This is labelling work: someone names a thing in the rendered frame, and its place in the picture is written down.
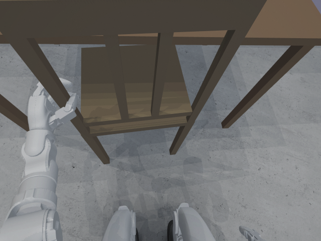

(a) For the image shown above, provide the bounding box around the robot left upper arm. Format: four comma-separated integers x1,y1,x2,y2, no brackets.
0,209,63,241

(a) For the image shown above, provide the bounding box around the robot left thigh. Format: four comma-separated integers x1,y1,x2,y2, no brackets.
101,209,136,241

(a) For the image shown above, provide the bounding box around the table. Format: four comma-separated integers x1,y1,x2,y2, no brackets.
0,0,321,132

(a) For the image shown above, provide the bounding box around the robot right hand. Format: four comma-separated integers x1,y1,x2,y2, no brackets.
239,226,266,241

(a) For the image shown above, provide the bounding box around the robot left forearm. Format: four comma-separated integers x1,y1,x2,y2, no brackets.
0,129,58,233

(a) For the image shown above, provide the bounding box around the robot right thigh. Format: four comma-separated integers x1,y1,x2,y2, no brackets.
173,207,216,241

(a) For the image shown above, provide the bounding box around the robot left hand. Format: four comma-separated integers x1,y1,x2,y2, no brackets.
28,78,79,133

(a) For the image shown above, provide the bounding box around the robot thigh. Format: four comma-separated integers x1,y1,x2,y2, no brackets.
173,207,216,241
101,209,136,241

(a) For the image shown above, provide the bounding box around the chair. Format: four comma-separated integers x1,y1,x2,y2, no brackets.
0,0,267,164

